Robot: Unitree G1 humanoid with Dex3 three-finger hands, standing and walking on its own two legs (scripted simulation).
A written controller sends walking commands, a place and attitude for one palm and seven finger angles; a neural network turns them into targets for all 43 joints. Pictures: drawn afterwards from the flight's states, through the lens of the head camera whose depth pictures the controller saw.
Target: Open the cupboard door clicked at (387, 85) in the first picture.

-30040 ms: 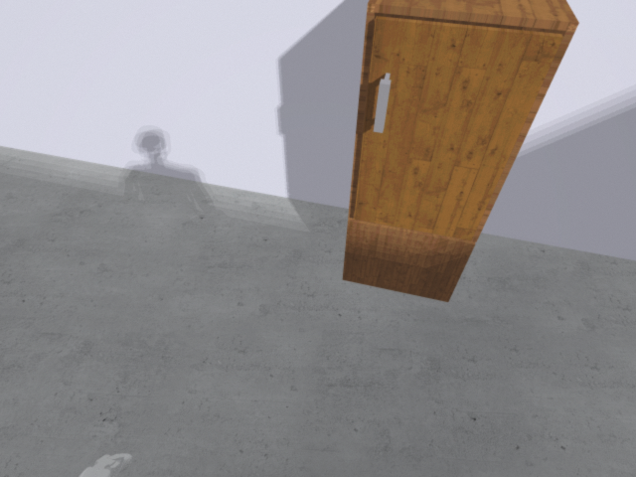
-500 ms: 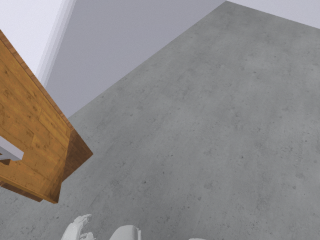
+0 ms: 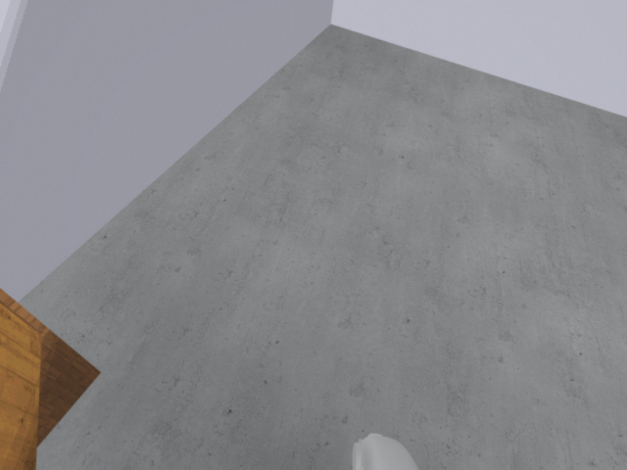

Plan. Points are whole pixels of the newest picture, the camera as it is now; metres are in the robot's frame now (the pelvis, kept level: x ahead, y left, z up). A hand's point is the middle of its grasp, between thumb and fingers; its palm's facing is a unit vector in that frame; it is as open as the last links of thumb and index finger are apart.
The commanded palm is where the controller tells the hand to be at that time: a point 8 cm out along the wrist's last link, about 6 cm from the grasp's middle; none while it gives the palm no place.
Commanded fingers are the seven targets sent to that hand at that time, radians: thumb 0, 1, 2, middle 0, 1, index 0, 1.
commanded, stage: walk to a spot facing it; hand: left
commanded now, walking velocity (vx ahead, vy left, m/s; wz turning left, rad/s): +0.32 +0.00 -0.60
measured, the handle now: out of the picture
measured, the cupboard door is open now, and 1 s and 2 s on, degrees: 47 47 47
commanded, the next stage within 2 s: turn to face it in 1.22 s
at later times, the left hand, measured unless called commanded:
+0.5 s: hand (281, 342) +0.33 +0.07 -0.16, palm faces -0.23 -0.94 -0.25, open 7.1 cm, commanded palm none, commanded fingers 0.00 0.90 0.90 -0.20 -0.30 -0.20 -0.30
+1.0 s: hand (312, 276) +0.48 +0.03 -0.19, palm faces -0.28 -0.95 -0.13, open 7.4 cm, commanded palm none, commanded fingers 0.00 0.90 0.90 -0.20 -0.30 -0.20 -0.30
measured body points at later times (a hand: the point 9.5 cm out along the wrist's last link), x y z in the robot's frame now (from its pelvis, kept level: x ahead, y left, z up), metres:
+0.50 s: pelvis +0.21 -0.10 +0.00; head +0.25 -0.13 +0.44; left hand +0.34 +0.12 -0.14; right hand +0.19 -0.33 -0.16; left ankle +0.28 +0.08 -0.65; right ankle +0.18 -0.12 -0.74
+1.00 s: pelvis +0.49 -0.14 -0.01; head +0.52 -0.14 +0.44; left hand +0.50 +0.08 -0.17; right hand +0.46 -0.38 -0.16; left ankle +0.51 -0.09 -0.74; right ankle +0.34 -0.22 -0.62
